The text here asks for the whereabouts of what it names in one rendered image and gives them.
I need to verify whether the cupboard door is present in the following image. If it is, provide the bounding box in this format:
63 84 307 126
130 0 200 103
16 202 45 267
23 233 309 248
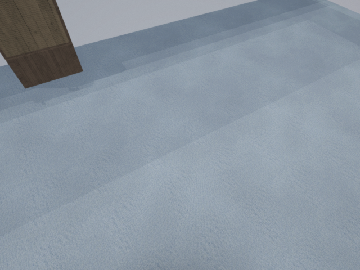
0 0 69 57

